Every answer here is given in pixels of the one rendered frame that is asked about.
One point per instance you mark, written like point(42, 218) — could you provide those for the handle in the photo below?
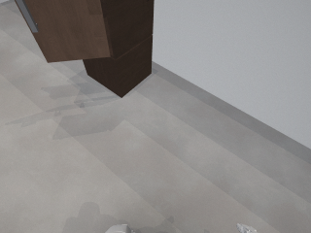
point(29, 18)

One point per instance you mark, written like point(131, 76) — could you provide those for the robot right hand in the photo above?
point(245, 228)

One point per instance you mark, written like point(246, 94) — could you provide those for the cupboard door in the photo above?
point(69, 29)

